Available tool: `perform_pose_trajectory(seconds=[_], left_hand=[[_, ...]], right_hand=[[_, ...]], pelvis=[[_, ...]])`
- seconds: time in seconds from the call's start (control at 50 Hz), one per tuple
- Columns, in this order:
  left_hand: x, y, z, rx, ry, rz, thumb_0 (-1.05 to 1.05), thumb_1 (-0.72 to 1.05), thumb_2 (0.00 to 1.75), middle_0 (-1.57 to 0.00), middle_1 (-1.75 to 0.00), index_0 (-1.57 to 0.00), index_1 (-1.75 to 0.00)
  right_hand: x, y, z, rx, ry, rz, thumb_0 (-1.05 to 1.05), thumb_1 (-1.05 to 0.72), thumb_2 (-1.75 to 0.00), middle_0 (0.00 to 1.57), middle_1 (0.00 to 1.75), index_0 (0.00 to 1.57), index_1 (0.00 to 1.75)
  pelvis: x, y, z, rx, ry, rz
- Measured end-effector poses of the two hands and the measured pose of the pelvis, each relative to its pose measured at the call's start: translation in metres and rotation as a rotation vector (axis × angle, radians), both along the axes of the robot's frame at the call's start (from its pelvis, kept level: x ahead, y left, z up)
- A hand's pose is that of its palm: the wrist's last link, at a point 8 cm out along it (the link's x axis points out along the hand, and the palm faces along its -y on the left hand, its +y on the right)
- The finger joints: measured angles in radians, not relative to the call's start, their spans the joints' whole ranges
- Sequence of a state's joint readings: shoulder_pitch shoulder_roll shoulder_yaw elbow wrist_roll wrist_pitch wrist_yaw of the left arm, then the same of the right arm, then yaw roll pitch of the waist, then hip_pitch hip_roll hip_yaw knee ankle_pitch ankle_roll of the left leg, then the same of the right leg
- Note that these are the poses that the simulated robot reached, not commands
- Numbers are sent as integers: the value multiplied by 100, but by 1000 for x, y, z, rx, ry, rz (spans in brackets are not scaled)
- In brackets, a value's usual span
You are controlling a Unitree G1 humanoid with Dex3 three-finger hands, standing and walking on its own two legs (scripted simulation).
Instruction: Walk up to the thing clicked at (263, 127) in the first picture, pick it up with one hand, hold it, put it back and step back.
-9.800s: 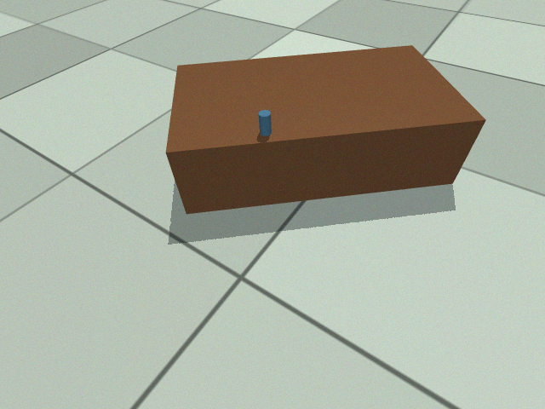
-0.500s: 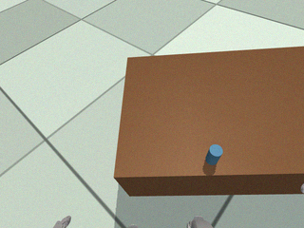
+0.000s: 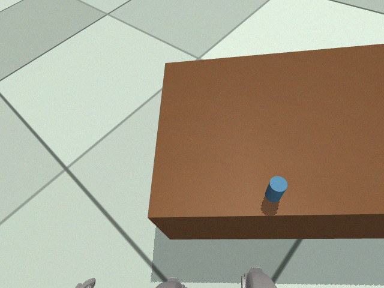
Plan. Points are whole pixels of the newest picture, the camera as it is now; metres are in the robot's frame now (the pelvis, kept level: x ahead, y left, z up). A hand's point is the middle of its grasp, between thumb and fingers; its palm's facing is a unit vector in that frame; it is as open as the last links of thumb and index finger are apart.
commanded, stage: go down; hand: right
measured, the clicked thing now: (275, 189) +0.43 -0.19 -0.28
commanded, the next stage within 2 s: approach in 0.28 s
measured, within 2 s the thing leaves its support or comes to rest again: neither
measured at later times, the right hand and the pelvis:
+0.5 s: hand out of the picture +0.34 -0.38 +0.00, palm faces +0.15 +0.98 -0.10, open 17.7 cm; pelvis +0.00 -0.01 +0.00, yaw +0 degrees
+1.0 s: hand (321, 192) +0.39 -0.30 -0.21, palm faces +0.03 +1.00 +0.01, open 17.6 cm; pelvis -0.05 +0.01 -0.23, yaw +6 degrees
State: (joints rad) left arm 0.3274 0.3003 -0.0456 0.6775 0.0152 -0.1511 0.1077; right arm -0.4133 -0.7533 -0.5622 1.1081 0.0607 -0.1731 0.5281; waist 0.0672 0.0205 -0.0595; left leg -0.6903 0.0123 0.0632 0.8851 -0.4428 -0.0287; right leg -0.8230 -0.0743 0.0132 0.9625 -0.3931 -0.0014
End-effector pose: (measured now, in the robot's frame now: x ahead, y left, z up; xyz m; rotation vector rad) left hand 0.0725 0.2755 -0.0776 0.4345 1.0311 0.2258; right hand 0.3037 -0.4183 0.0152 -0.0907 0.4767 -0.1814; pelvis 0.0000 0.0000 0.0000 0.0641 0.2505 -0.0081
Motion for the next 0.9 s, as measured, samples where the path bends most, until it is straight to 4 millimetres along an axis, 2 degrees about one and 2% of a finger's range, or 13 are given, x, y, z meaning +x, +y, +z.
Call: perform_pose_trajectory(seconds=[0.44,0.56,0.62,0.7,0.8,0.9], left_hand=[[-3,-7,1,-1,38,4,0,91,89,-20,-30,-21,-29],[-7,-4,-10,3,43,-17,0,91,89,-21,-30,-21,-29],[-8,0,-26,8,50,-43,0,90,89,-21,-30,-20,-29],[-5,3,-59,16,44,-77,0,90,89,-21,-30,-20,-29],[2,4,-114,25,23,-102,0,91,89,-20,-30,-20,-29],[3,2,-177,17,26,-114,0,91,89,-20,-30,-20,-29]], right_hand=[[12,-10,3,14,-52,7,-2,60,-7,4,6,4,6],[15,-8,-12,28,-88,7,-2,60,-7,3,6,4,6],[21,-2,-30,28,-154,22,-2,60,-7,3,6,4,6],[31,10,-65,35,-286,46,-2,60,-7,3,6,4,6],[47,28,-119,54,-441,79,-2,60,-6,4,5,5,5],[59,46,-177,71,-520,114,-2,58,-5,5,5,5,5]], pelvis=[[2,-7,-1,11,15,-1],[-5,-6,-13,10,58,6],[-10,-5,-31,9,102,14],[-19,-2,-67,11,173,27],[-30,2,-123,21,248,45],[-43,6,-179,32,296,61]])
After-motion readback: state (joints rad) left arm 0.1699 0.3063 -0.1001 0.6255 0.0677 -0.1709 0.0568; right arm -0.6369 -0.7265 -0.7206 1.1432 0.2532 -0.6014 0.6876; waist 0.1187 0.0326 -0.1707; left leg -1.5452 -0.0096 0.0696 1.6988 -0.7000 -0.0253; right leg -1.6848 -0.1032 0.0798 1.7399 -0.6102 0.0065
